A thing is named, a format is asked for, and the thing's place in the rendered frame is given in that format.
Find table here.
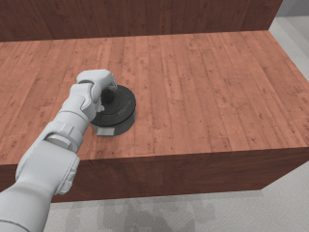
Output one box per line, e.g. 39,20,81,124
0,0,309,203

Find left robot forearm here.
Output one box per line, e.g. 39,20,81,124
15,77,101,181

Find knob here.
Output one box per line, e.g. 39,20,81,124
100,89,115,103

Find robot left hand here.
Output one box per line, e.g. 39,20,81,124
76,69,118,113

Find robot left upper arm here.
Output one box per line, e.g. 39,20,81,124
0,140,80,232

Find pot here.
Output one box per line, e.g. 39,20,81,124
90,109,136,137

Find lid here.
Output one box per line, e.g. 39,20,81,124
90,84,136,128

